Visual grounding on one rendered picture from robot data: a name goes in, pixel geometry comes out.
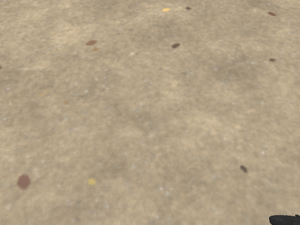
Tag right robot hand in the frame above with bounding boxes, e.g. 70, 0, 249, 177
269, 215, 300, 225

